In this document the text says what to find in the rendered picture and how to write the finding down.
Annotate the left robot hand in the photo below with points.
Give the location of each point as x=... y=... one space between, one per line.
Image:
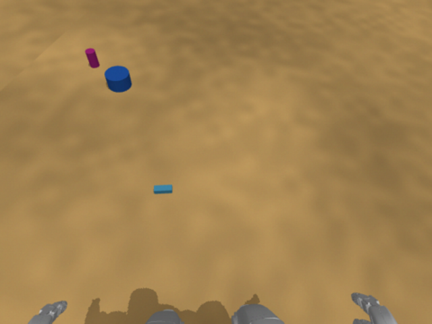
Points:
x=49 y=313

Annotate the right robot hand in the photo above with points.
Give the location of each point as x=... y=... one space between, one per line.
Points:
x=370 y=305

